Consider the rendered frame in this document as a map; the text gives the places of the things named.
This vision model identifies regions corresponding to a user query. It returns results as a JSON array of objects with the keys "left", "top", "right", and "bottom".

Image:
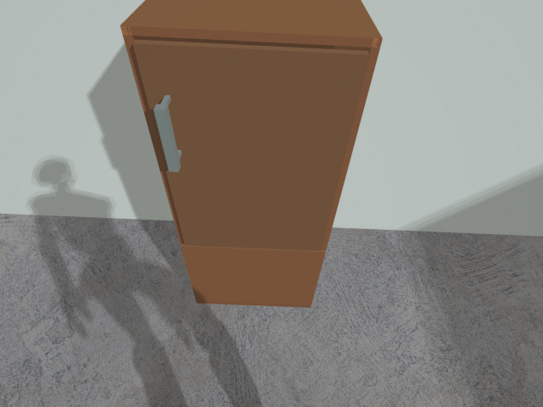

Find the handle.
[{"left": 154, "top": 95, "right": 182, "bottom": 172}]

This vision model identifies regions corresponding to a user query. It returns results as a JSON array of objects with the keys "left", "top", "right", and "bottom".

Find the cupboard door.
[{"left": 133, "top": 40, "right": 369, "bottom": 251}]

